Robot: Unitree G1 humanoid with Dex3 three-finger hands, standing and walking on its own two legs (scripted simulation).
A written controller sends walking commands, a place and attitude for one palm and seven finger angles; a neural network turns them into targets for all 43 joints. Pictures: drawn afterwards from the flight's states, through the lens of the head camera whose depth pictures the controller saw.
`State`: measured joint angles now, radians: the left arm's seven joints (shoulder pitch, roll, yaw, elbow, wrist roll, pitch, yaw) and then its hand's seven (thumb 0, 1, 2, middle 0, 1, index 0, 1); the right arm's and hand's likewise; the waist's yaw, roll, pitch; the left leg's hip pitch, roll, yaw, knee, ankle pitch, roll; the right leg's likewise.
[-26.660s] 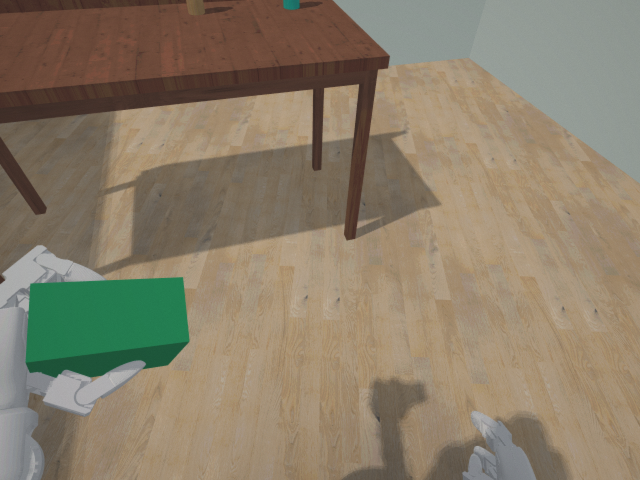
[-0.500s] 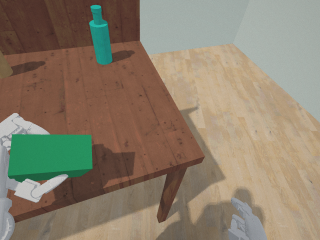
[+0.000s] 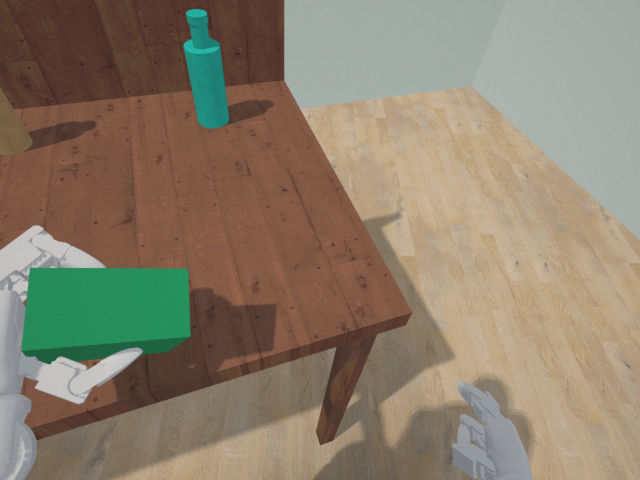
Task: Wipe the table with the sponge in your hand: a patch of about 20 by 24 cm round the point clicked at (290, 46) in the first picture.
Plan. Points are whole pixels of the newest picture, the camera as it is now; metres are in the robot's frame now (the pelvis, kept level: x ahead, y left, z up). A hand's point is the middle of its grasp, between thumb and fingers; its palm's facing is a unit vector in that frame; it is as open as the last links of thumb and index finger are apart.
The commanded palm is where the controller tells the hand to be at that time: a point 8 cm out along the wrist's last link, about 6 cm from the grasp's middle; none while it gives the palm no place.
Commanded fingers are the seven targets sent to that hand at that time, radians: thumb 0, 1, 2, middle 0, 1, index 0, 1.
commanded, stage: shuffle to correct the standing spot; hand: left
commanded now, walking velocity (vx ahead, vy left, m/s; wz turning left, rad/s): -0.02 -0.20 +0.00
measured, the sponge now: (133, 315) +0.23 +0.21 +0.13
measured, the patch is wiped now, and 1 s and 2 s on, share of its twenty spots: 0.00 0.00 0.00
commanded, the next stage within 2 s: come to a stop and stand still in 0.50 s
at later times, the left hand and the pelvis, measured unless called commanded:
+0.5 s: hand (147, 313) +0.22 +0.19 +0.16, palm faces +0.31 -0.87 -0.38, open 10.3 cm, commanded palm +0.17 +0.23 +0.17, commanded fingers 0.00 0.10 1.30 -1.20 -1.60 -1.20 -1.60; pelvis +0.00 -0.05 +0.00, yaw -1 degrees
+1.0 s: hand (139, 331) +0.21 +0.19 +0.15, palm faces +0.37 -0.85 -0.38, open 10.3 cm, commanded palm +0.16 +0.23 +0.17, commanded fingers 0.00 0.10 1.30 -1.20 -1.60 -1.20 -1.60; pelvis +0.00 -0.05 +0.00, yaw +1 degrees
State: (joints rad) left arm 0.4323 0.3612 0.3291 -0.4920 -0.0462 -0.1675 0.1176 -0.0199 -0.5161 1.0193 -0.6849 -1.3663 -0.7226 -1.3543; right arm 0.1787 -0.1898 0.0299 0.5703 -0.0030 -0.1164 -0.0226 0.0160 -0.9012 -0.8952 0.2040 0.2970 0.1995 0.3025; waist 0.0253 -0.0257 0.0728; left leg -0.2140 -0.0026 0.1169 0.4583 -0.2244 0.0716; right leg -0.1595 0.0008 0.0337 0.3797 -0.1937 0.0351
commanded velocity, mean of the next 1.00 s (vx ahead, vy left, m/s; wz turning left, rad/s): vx -0.02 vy -0.10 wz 0.00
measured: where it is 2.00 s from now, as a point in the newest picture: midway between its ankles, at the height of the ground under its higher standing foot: outside the picture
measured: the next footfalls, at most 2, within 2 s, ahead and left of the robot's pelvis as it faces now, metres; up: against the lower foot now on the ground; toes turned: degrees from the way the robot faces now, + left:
none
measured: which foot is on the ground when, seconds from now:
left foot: down 0.00-1.00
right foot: down 0.00-1.00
